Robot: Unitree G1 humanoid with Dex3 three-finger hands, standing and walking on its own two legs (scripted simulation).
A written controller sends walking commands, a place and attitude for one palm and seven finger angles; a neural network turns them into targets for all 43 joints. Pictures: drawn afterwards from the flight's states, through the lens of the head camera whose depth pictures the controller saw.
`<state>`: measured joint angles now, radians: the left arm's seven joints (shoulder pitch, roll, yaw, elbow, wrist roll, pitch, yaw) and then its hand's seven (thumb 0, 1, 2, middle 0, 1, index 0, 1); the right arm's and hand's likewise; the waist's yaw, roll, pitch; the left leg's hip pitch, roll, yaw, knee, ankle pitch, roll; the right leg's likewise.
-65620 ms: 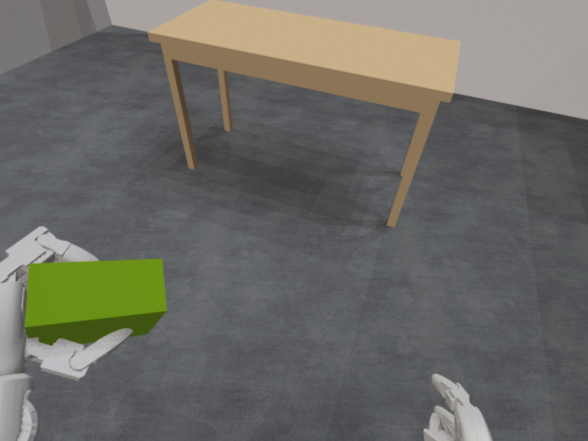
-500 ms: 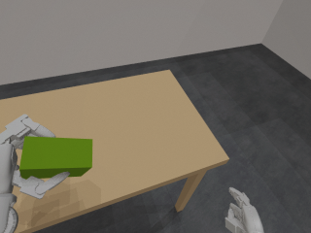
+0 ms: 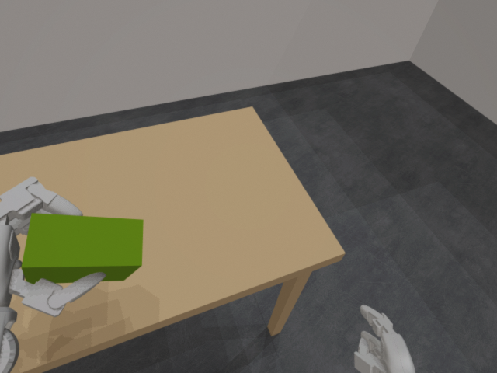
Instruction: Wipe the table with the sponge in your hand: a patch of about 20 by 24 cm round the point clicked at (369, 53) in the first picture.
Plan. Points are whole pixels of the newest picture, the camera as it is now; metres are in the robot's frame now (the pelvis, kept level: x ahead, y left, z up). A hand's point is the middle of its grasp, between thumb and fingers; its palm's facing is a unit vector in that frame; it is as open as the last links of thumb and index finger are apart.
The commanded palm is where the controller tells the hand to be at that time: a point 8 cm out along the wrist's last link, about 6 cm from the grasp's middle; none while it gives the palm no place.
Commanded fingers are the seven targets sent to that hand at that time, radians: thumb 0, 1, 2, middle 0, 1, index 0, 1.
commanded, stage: shuffle to correct the standing spot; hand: left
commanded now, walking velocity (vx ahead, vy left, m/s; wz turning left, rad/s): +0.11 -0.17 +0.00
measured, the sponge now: (101, 252) +0.23 +0.21 +0.13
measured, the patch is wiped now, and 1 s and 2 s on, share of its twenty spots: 0.00 0.00 0.00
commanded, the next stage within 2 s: none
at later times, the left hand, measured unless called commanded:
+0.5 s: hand (82, 243) +0.23 +0.22 +0.16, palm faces +0.32 -0.86 -0.40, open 9.9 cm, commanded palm +0.17 +0.26 +0.18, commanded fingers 0.00 0.10 1.30 -1.20 -1.60 -1.20 -1.60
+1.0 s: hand (72, 253) +0.21 +0.22 +0.16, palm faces +0.32 -0.86 -0.39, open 9.9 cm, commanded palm +0.16 +0.26 +0.18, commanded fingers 0.00 0.10 1.30 -1.20 -1.60 -1.20 -1.60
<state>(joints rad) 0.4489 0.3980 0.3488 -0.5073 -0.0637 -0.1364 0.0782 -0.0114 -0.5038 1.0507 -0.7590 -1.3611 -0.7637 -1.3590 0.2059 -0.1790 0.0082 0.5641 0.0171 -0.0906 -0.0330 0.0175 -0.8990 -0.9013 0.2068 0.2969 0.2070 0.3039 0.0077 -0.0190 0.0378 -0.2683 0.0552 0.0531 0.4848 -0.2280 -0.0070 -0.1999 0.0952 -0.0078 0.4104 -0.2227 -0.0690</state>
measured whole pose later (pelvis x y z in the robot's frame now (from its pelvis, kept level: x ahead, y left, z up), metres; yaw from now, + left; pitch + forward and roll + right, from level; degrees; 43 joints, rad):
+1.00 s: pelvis +0.00 -0.02 +0.00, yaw +1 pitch -1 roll -1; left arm 0.47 0.41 0.35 -0.53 -0.08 -0.10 0.07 -0.01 -0.50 1.05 -0.76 -1.36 -0.76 -1.36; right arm 0.21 -0.19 0.00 0.56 0.03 -0.04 -0.04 0.02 -0.90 -0.90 0.21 0.30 0.21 0.30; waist -0.01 -0.02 0.04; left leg -0.27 0.08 0.02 0.53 -0.25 -0.03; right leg -0.18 0.12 -0.04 0.43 -0.25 -0.10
